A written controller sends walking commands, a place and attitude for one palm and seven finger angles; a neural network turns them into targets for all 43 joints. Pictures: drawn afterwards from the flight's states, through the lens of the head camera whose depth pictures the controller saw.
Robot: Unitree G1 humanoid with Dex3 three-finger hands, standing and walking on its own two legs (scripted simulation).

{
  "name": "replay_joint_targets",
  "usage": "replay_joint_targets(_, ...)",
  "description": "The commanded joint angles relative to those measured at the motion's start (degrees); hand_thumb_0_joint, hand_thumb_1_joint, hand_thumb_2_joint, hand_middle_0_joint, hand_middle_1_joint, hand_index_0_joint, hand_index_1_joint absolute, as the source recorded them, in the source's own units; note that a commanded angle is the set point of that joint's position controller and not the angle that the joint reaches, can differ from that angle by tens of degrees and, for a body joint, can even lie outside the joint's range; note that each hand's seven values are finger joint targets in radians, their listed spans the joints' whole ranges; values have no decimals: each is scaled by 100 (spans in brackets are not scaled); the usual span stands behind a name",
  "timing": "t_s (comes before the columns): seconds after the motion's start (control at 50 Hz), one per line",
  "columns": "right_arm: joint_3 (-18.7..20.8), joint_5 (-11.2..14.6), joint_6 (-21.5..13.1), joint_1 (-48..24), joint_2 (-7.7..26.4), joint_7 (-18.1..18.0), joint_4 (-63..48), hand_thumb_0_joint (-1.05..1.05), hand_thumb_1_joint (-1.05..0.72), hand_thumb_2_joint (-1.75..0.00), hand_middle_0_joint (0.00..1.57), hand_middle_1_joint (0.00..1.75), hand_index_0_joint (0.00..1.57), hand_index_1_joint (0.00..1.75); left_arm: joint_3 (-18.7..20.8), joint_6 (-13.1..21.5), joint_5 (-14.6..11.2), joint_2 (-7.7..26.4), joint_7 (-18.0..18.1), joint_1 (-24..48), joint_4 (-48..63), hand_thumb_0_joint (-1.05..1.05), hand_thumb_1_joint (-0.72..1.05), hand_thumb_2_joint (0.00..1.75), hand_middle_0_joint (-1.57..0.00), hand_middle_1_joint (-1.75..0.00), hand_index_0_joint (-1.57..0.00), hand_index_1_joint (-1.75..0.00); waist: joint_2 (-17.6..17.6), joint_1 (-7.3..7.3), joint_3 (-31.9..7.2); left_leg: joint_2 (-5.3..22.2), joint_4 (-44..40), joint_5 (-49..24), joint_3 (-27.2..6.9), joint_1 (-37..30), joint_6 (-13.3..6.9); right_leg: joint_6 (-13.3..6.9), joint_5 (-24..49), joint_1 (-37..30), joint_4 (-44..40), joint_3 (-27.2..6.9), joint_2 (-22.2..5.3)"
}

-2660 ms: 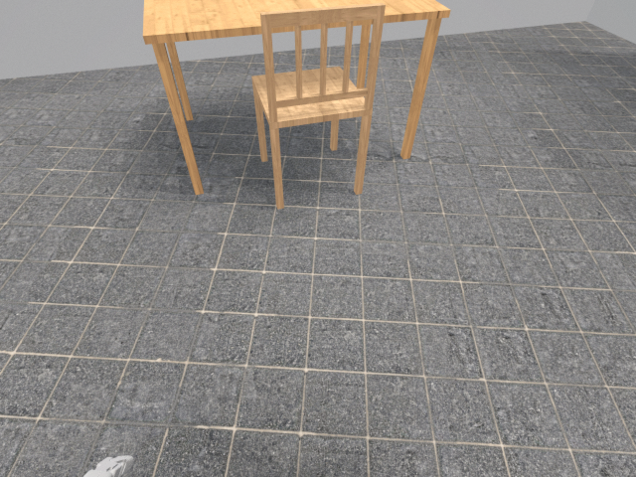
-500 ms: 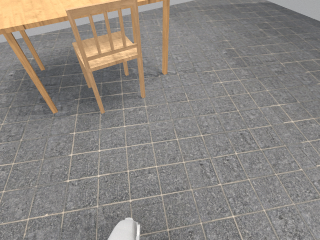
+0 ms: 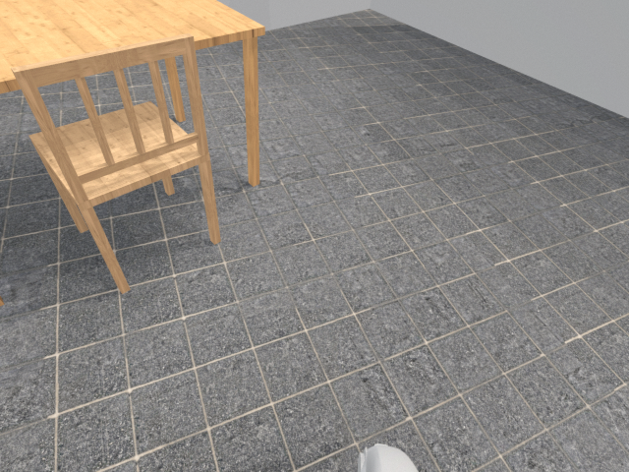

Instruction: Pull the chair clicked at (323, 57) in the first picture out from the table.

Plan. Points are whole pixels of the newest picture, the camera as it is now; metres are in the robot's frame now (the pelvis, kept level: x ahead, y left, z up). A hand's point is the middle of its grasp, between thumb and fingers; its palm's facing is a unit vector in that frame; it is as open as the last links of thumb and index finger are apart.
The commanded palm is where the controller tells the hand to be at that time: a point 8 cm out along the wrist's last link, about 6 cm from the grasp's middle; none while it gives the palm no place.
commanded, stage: walk to a spot facing it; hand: left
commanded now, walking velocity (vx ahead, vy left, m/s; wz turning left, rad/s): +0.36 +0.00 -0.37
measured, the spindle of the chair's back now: (130, 113) +0.97 +0.56 -0.11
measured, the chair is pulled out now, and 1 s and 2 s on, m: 0.00 0.00 0.00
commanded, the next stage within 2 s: turn to face it in 1.12 s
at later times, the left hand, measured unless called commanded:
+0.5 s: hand (259, 355) +0.35 +0.11 -0.19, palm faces -0.12 -0.98 -0.15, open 7.3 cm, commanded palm none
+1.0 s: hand (251, 283) +0.50 +0.15 -0.19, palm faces -0.24 -0.96 -0.16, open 7.4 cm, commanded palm none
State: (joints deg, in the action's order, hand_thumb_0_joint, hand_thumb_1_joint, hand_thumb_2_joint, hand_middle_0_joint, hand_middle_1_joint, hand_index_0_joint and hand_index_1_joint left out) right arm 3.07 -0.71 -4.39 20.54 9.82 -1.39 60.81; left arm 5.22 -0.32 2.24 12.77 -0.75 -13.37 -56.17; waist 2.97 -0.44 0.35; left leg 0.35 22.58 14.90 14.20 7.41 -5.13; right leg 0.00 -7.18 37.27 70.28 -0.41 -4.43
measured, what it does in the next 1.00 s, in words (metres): walks ahead, turning right: right foot, then left foot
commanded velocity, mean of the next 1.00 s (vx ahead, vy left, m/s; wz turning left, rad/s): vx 0.36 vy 0.00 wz -0.29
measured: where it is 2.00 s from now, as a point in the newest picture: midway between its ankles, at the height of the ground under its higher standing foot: (352, 362)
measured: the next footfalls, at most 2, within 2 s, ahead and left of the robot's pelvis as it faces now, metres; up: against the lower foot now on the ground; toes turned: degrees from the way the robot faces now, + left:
right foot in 0.40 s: +0.27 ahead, -0.12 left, +0.00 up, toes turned -18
left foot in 0.80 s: +0.54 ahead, +0.07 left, +0.00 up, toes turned -3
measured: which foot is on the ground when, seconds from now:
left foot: down 0.00-0.40, up 0.42-0.78, down 0.80-1.00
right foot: up 0.00-0.38, down 0.40-0.82, up 0.84-1.00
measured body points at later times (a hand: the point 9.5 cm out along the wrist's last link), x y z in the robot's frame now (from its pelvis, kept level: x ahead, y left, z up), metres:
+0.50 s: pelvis +0.23 -0.04 -0.02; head +0.25 -0.03 +0.43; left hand +0.35 +0.16 -0.17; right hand +0.09 -0.21 -0.17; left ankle +0.10 +0.08 -0.63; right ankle +0.24 -0.11 -0.74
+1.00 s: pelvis +0.46 -0.03 -0.01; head +0.48 -0.02 +0.44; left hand +0.52 +0.20 -0.17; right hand +0.45 -0.27 -0.15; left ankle +0.50 +0.07 -0.74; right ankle +0.39 -0.14 -0.65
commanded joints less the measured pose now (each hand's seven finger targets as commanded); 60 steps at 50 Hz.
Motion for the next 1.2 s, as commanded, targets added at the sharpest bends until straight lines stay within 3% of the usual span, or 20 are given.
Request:
replay_joint_targets(0.0,6,1,-195,514,437,-49,-162,0,-90,-90,20,30,20,30,-10,-102,-18,-74,-80,-197,143,0,90,90,-20,-30,-20,-30,-709,-38,598,1626,-1317,-1372,-972,-192,388,93,367,802,-163,-95,-184)
replay_joint_targets(0.22,-80,-102,-94,1803,340,-109,455,0,-90,-90,20,30,20,30,-208,53,-67,-246,-105,1358,477,0,90,90,-20,-30,-20,-30,-880,534,822,1815,-805,-4141,-354,-1668,61,-253,-505,410,-2626,918,101)
replay_joint_targets(0.32,-17,-45,-16,1435,620,-81,406,0,-90,-90,20,30,20,30,-143,204,-40,-51,-10,-21,102,0,90,90,-20,-30,-20,-30,-1189,-176,-54,1714,1223,-6730,187,-1503,190,-666,-909,-1776,-3583,1430,802)
replay_joint_targets(0.34,-5,-4,-17,1196,628,-52,311,0,-90,-90,20,30,20,30,-50,268,-22,137,2,-742,-129,0,90,90,-20,-30,-20,-30,-1130,-551,-406,1644,2269,-5837,302,-591,295,-777,-266,-3161,-3951,1215,629)
replay_joint_targets(0.36,-29,86,-27,1166,394,11,174,0,-90,-90,20,30,20,30,77,331,-19,646,56,-1437,-302,0,90,90,-20,-30,-20,-30,-245,-810,-983,1235,3908,-3232,318,1097,471,-1295,115,-4871,-4116,-359,-610)
replay_joint_targets(0.38,-48,121,-79,943,129,3,-19,0,-90,-90,20,30,20,30,160,339,-131,1007,111,-1895,-429,0,90,90,-20,-30,-20,-30,442,-762,-1409,242,5738,1647,-62,2571,713,-2089,1527,-5745,-4680,-2921,-1982)
replay_joint_targets(0.4,3,94,-52,491,220,-1,-150,0,-90,-90,20,30,20,30,171,317,-205,1110,160,-1620,-391,0,90,90,-20,-30,-20,-30,-63,-699,-978,421,6227,1566,-953,3003,531,-2213,1430,-5295,-5080,-2783,-2072)
replay_joint_targets(0.42,55,30,-42,213,226,41,-211,0,-90,-90,20,30,20,30,98,332,-203,761,200,-1181,-320,0,90,90,-20,-30,-20,-30,-426,-580,-256,689,6021,871,-1153,3007,488,-1840,1427,-4390,-5214,-1922,-1723)
replay_joint_targets(0.46,7,-30,131,250,-32,47,-157,0,-90,-90,20,30,20,30,-63,391,-170,304,211,-594,-238,0,90,90,-20,-30,-20,-30,-462,-52,430,1008,5462,533,-1293,2671,573,-1434,602,-2760,-5615,-1338,-1454)
replay_joint_targets(0.52,14,-82,260,538,-242,90,-128,0,-90,-90,20,30,20,30,-122,518,-57,58,233,-416,-215,0,90,90,-20,-30,-20,-30,-284,317,553,1025,4391,460,-1187,2144,655,-1191,819,-1931,-5743,-532,-1063)
replay_joint_targets(0.6,-15,-65,242,-181,-166,223,-396,0,-90,-90,20,30,20,30,-128,514,-109,268,127,-509,-267,0,90,90,-20,-30,-20,-30,358,168,557,877,2651,-288,-801,1962,768,-1028,581,-2016,-5717,-86,-590)
replay_joint_targets(0.7,-7,-83,111,-1177,170,303,-714,0,-90,-90,20,30,20,30,-94,481,-96,469,120,-919,-410,0,90,90,-20,-30,-20,-30,499,-126,650,645,1603,-370,-571,1918,642,-879,995,-2847,-5402,-323,-746)
replay_joint_targets(0.76,96,-126,33,-232,531,218,-413,0,-90,-90,20,30,20,30,-74,455,-128,581,127,-803,-392,0,90,90,-20,-30,-20,-30,-153,419,82,342,743,-553,-375,104,523,-664,1984,-2638,-3831,-17,-500)
replay_joint_targets(0.78,218,-189,2,572,1006,149,-204,0,-90,-90,20,30,20,30,-97,448,-169,377,99,-877,-323,0,90,90,-20,-30,-20,-30,-930,723,-491,1106,490,-591,-1371,-1262,230,-409,1324,-1779,-2466,232,-125)
replay_joint_targets(0.8,375,-234,-1,1227,1668,120,-90,0,-90,-90,20,30,20,30,-159,461,-230,83,40,-988,-197,0,90,90,-20,-30,-20,-30,-2341,832,-1022,2712,-197,-732,-3375,-2181,-410,-194,-1964,-598,-523,681,560)
replay_joint_targets(0.82,320,-142,61,1247,1623,96,-93,0,-90,-90,20,30,20,30,-150,467,-173,273,64,-597,-51,0,90,90,-20,-30,-20,-30,-1886,847,-863,2938,-628,-417,-3715,-1860,-548,-290,-2514,-307,268,103,380)
replay_joint_targets(0.88,106,-136,-28,97,799,52,-317,0,-90,-90,20,30,20,30,-98,364,-115,120,-1,-236,-141,0,90,90,-20,-30,-20,-30,-937,401,240,2491,-900,-583,-2319,-343,-220,-207,-1389,-111,523,-68,-225)
replay_joint_targets(0.94,74,-99,-85,-190,610,20,-315,0,-90,-90,20,30,20,30,-97,142,-75,-148,-33,-586,-207,0,90,90,-20,-30,-20,-30,-945,15,269,2163,-996,-840,-1120,253,-20,-82,-1015,-497,105,60,-315)
replay_joint_targets(1.06,175,-82,-48,-148,671,29,-308,0,-90,-90,20,30,20,30,-33,-31,-61,-221,-153,127,255,0,90,90,-20,-30,-20,-30,-1048,23,668,2058,-1287,-584,-248,176,-46,126,-378,-190,-1654,444,-498)
replay_joint_targets(1.18,282,-109,82,14,903,62,-312,0,-90,-90,20,30,20,30,-3,67,-56,-63,-162,453,460,0,90,90,-20,-30,-20,-30,-987,133,448,2164,-290,-1873,225,-521,105,-45,-503,-908,-3100,916,-46)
